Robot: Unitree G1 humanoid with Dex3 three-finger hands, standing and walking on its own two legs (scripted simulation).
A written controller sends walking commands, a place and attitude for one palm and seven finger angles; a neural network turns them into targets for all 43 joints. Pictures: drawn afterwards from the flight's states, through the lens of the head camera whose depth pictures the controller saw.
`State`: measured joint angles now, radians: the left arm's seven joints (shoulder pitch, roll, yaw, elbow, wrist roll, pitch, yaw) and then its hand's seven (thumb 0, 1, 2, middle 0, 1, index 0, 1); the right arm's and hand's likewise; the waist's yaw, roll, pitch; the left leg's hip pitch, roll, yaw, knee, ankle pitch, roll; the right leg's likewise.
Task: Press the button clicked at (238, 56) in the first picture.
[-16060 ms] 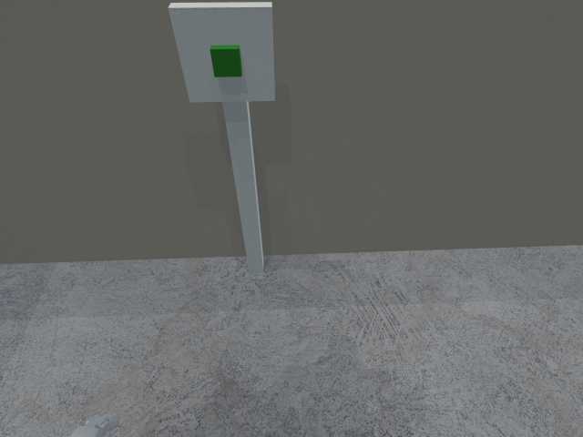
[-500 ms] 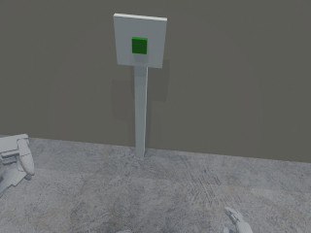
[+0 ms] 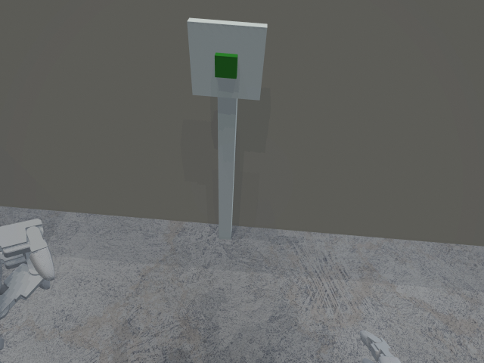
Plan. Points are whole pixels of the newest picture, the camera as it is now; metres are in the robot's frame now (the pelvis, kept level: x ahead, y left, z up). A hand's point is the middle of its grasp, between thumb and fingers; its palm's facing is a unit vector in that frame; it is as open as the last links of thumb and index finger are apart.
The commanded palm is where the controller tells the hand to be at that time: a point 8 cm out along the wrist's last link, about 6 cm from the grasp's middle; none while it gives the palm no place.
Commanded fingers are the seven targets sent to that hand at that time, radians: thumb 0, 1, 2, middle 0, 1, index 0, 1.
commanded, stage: stop stepping back and stand still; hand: left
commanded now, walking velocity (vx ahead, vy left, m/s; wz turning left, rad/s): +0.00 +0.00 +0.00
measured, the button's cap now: (226, 65) +0.82 +0.09 +0.13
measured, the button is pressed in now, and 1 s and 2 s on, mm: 0 0 0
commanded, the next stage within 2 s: let the arm hang, fingers relaxed in 0.58 s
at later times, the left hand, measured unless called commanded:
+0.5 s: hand (30, 263) +0.19 +0.27 +0.16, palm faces +0.38 -0.81 -0.45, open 3.1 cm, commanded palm +0.13 +0.30 +0.18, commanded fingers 0.00 0.90 0.90 -1.30 -1.50 -1.30 -1.50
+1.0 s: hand out of the picture +0.03 +0.21 -0.17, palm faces +0.03 -0.98 -0.21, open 3.4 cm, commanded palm none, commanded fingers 0.00 0.90 0.90 -0.68 -0.82 -0.68 -0.82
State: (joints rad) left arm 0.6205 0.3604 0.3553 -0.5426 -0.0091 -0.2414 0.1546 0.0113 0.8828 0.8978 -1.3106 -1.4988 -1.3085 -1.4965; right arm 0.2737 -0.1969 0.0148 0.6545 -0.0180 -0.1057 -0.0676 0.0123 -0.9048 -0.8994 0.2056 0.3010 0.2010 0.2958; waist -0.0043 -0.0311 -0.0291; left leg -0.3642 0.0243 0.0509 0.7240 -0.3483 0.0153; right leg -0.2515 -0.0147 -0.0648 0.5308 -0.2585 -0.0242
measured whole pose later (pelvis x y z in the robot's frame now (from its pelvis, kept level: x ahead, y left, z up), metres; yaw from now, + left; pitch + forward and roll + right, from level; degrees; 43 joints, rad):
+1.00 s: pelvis -0.01 +0.02 +0.00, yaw +2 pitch -1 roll -1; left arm 0.27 0.20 0.01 0.92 0.00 0.04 0.02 0.01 0.90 0.90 -0.99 -1.18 -0.98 -1.19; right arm 0.20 -0.26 0.00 0.95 -0.03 0.02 0.01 0.01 -0.91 -0.90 0.20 0.30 0.20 0.30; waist -0.02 -0.01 0.06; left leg -0.31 0.00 0.03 0.50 -0.18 0.03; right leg -0.25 -0.01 -0.06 0.51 -0.24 0.00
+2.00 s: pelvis +0.02 +0.01 +0.01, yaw +1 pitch -2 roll +0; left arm 0.12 0.29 0.02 1.14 0.01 -0.02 0.01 0.00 0.90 0.90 -0.20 -0.30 -0.20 -0.30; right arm 0.12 -0.30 -0.02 1.13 -0.02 0.00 -0.01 0.00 -0.91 -0.90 0.20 0.30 0.20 0.30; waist -0.01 0.02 0.08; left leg -0.16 0.00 0.04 0.33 -0.14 0.01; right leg -0.11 0.00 -0.05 0.34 -0.20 -0.01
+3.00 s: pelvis +0.05 -0.01 +0.01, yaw +0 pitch -1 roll +0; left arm 0.13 0.28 0.01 1.14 0.01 -0.02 0.01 0.00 0.90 0.90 -0.20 -0.30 -0.20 -0.30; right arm 0.13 -0.29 -0.01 1.15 -0.02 0.00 -0.02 0.00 -0.91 -0.90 0.20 0.30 0.20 0.30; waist -0.02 0.02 0.07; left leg -0.10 0.03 0.04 0.30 -0.17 -0.02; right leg -0.05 0.03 -0.04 0.29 -0.22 -0.04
